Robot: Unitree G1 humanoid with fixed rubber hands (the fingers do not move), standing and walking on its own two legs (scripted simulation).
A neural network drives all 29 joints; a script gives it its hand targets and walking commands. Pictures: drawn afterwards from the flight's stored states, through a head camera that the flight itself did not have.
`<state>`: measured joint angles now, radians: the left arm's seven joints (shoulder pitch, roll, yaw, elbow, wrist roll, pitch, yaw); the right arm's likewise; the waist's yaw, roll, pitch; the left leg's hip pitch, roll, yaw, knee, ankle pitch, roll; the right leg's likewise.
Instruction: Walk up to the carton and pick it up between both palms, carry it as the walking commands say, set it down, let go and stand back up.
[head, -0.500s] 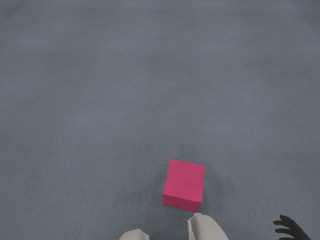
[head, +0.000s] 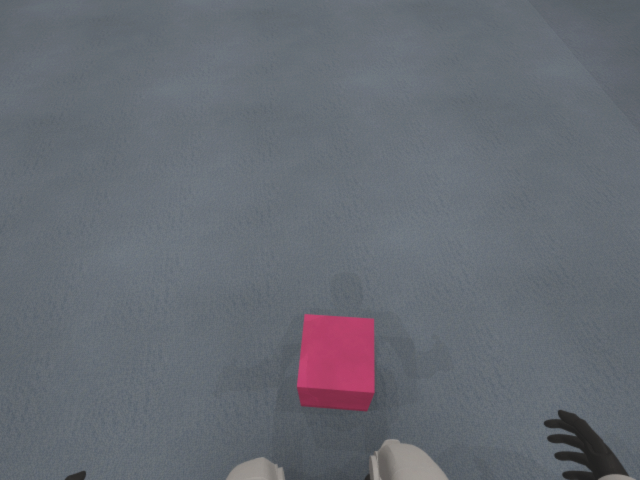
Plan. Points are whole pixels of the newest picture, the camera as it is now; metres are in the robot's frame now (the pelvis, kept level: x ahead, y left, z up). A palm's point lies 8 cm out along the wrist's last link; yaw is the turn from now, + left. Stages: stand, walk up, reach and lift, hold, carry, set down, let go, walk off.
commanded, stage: walk up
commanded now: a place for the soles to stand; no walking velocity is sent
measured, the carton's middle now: (336, 363) +0.45 -0.03 -0.63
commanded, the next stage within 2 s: none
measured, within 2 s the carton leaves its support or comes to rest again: neither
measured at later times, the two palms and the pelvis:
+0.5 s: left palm out of the picture +0.08 +0.34 -0.07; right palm (609, 473) +0.13 -0.32 -0.08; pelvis -0.01 -0.01 +0.00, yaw +0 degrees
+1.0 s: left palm out of the picture +0.08 +0.34 -0.07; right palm (612, 478) +0.12 -0.32 -0.08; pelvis -0.01 +0.00 +0.00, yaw +0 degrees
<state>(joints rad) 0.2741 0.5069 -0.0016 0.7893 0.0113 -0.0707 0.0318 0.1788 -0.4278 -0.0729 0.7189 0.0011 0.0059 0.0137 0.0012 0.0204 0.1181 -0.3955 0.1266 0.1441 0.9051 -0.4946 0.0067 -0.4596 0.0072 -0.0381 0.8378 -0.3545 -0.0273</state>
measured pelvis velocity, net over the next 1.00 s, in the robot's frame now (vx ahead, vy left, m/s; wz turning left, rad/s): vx -0.01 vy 0.00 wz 0.00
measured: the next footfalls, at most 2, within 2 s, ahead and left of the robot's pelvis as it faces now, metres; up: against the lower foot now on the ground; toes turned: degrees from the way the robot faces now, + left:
none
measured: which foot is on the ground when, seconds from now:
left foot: down 0.00-1.00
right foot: down 0.00-1.00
